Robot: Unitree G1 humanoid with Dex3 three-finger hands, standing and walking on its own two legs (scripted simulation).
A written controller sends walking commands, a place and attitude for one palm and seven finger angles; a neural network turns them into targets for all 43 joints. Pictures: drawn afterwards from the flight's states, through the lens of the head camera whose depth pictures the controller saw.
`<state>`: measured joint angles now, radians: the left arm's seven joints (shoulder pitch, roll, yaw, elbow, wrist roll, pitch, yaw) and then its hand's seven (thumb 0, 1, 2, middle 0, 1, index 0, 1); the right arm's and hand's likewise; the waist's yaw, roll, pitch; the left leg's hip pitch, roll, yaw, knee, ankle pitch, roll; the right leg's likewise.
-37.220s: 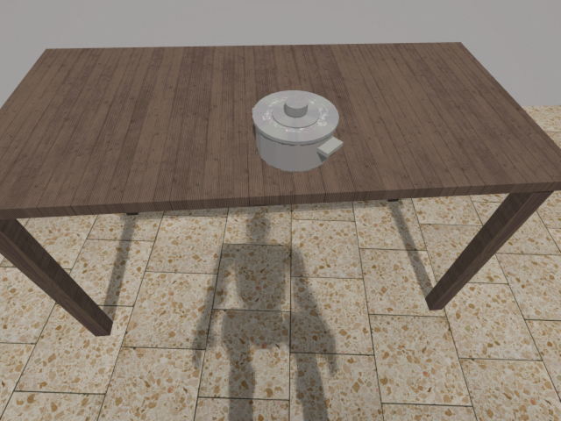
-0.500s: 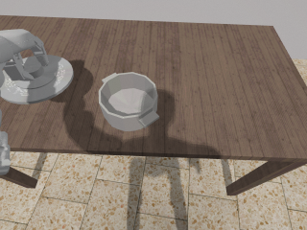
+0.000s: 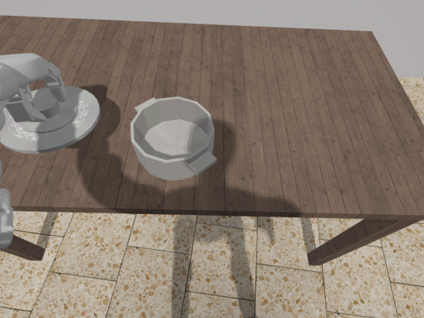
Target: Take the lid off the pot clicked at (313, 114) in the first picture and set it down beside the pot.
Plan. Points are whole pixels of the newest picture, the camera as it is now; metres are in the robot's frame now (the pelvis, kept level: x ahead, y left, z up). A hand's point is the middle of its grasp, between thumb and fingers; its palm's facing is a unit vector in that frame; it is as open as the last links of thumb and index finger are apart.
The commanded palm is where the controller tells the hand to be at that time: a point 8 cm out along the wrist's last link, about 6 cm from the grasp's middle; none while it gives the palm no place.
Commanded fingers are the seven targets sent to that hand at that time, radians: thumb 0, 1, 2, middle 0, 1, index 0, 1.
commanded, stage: lower the lid onto the table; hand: left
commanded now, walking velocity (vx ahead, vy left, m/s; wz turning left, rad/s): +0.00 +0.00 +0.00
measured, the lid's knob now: (44, 106) +0.49 +0.29 +0.09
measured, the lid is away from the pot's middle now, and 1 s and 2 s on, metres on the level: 0.23 0.23 0.24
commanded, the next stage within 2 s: open the fingers wide in 1.52 s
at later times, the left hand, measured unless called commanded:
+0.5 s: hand (34, 118) +0.46 +0.30 +0.10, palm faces -0.48 -0.08 -0.87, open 8.0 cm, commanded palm +0.50 +0.30 +0.16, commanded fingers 0.00 0.60 1.02 -0.91 -1.10 -0.82 -1.04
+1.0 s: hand (50, 129) +0.46 +0.29 +0.06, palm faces -0.52 -0.05 -0.85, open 8.0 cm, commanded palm +0.52 +0.30 +0.12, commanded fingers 0.00 0.60 1.02 -0.91 -1.10 -0.82 -1.04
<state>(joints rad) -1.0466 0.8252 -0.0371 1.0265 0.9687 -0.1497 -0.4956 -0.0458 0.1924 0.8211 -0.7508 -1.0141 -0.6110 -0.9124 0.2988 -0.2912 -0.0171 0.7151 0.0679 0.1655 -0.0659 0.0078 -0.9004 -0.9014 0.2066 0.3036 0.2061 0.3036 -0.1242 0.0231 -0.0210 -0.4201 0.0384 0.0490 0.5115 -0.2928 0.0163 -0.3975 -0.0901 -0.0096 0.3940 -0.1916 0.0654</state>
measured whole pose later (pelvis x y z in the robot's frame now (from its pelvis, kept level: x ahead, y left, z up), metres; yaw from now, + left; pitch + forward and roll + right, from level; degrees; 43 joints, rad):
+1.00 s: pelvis -0.01 +0.00 -0.01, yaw -1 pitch +15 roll -2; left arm -1.01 0.83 -0.04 1.13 0.99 -0.19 -0.41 -0.05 0.20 0.82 -0.75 -1.01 -0.60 -0.91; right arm 0.33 -0.29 0.00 0.73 0.08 0.15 -0.11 0.01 -0.90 -0.90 0.21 0.30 0.21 0.30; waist -0.16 0.02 -0.04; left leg -0.56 0.05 0.06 0.64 -0.34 0.02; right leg -0.54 -0.08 0.01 0.52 -0.23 0.07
